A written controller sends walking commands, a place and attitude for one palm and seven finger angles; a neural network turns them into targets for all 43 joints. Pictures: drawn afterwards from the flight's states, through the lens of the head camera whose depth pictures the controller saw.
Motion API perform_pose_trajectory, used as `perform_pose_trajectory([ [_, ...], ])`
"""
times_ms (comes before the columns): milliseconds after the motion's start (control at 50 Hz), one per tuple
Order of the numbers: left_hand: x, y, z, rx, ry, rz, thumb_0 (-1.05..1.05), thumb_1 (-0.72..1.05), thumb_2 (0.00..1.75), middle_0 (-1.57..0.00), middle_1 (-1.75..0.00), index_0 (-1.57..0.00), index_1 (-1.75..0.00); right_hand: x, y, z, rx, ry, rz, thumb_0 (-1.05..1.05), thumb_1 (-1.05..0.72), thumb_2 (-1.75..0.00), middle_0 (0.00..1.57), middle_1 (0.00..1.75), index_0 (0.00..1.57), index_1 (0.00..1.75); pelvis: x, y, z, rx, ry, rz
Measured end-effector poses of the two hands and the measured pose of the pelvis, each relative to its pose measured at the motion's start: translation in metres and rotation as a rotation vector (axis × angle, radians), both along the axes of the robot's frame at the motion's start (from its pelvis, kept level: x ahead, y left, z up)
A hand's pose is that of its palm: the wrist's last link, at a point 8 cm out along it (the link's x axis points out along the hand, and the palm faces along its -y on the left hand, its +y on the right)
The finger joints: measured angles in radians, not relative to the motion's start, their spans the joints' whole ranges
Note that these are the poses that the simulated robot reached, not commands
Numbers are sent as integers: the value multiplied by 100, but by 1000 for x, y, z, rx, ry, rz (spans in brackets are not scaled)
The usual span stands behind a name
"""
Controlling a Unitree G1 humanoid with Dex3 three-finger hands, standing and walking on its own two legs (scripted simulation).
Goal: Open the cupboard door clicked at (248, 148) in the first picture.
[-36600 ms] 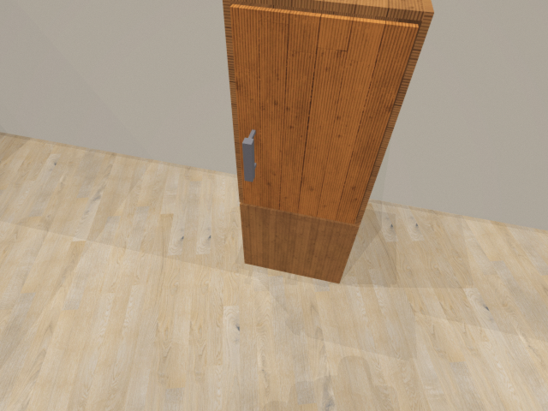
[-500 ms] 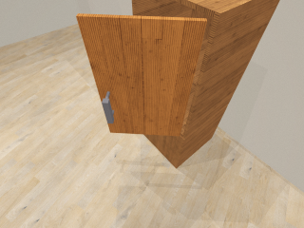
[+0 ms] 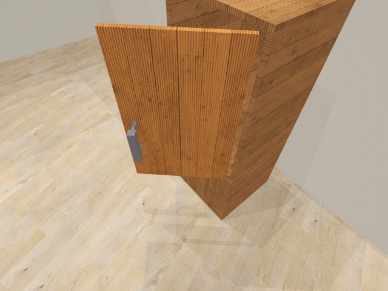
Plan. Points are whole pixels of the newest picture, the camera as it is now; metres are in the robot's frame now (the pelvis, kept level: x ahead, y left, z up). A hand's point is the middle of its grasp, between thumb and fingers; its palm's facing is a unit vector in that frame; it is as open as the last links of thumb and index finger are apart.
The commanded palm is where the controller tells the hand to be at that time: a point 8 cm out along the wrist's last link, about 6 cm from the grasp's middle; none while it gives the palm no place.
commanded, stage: raise the hand with hooked fingers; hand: left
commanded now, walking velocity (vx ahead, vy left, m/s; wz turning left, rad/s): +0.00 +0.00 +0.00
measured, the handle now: (136, 141) +0.57 +0.22 -0.11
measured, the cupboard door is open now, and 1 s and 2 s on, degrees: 47 47 47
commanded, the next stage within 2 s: none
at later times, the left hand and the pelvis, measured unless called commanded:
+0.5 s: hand out of the picture +0.13 +0.20 -0.10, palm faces +0.06 -1.00 +0.00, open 8.8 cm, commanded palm +0.12 +0.26 -0.08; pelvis -0.07 -0.02 -0.12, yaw +3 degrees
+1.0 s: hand (84, 270) +0.17 +0.25 -0.08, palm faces +0.00 -1.00 -0.04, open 11.8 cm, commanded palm +0.15 +0.30 -0.08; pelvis -0.07 +0.01 -0.11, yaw +2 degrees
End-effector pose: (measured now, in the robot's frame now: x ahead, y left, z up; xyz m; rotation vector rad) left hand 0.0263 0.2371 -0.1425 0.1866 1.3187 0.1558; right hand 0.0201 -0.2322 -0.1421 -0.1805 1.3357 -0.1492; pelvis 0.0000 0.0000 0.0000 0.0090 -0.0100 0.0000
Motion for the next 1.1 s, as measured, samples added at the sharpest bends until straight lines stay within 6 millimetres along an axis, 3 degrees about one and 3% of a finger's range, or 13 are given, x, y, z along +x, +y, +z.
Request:
perform_pose_trajectory([
  [60, -1, 1, 1, 12, -4, 0, 0, 90, 90, -20, -30, -20, -30, 1, -3, 0, -3, -2, 1, 0, -91, -90, 20, 30, 20, 30, -1, -1, 0, -5, 3, 2],
  [80, 8, 2, 7, 4, -60, 60, 1, 90, 90, -20, -30, -20, -30, 4, -4, 2, -5, -35, -5, 0, -91, -90, 20, 30, 20, 30, -2, -1, -1, -8, 6, 6],
  [180, 91, 9, 89, 25, -709, 123, 2, 87, 89, -21, -32, -20, -32, 46, -13, 18, -36, -369, 40, 1, -91, -90, 20, 30, 20, 30, -12, -2, -8, 4, 41, 49],
  [220, 115, 10, 111, -2, -928, 97, 1, 85, 88, -21, -34, -20, -33, 66, -18, 23, -43, -476, 73, 1, -91, -90, 20, 30, 20, 30, -21, -5, -16, 1, 84, 55],
  [260, 126, 7, 120, -46, -1108, 39, 1, 82, 86, -21, -36, -20, -35, 86, -24, 26, -50, -577, 108, 1, -91, -90, 20, 30, 20, 30, -31, -9, -29, 3, 133, 47],
  [340, 119, -2, 107, -129, -1327, -156, 1, 74, 83, -21, -41, -21, -40, 123, -35, 25, -73, -761, 188, 1, -91, -90, 20, 30, 20, 30, -51, -17, -66, 5, 218, 34],
  [460, 83, 11, 52, -178, -1277, -122, 1, 60, 77, -23, -49, -22, -49, 152, -34, 7, -97, -890, 250, 1, -91, -90, 20, 30, 20, 30, -70, -24, -114, -10, 266, 42],
  [560, 75, 18, 55, -125, -1285, -115, 1, 49, 73, -23, -57, -23, -56, 140, -14, -19, -66, -828, 268, 1, -91, -90, 20, 30, 20, 30, -76, -25, -125, -46, 270, 56],
  [680, 102, 26, 65, -153, -1270, -188, 1, 35, 67, -24, -66, -24, -65, 95, 5, -49, -12, -666, 223, 1, -90, -90, 20, 30, 20, 30, -79, -21, -121, -69, 286, 59],
  [840, 124, 48, 67, -162, -1220, -169, 1, 16, 59, -26, -78, -25, -77, 47, -1, -54, -39, -542, 132, 1, -90, -90, 20, 30, 21, 30, -76, -6, -112, -62, 308, 38],
  [960, 126, 60, 64, -155, -1240, -169, 1, 2, 53, -27, -86, -26, -86, 46, -12, -46, -104, -530, 139, 1, -90, -90, 20, 30, 21, 30, -73, 6, -112, -64, 321, 35],
  [1100, 126, 71, 62, -153, -1257, -173, 0, -14, 46, -28, -97, -27, -97, 72, -5, -33, -129, -584, 182, 1, -90, -90, 20, 30, 20, 30, -71, 16, -113, -73, 327, 39],
])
